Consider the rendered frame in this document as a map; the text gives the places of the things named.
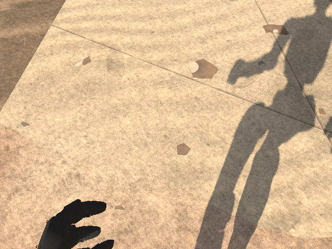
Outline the left robot hand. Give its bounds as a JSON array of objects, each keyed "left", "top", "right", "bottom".
[{"left": 36, "top": 199, "right": 114, "bottom": 249}]

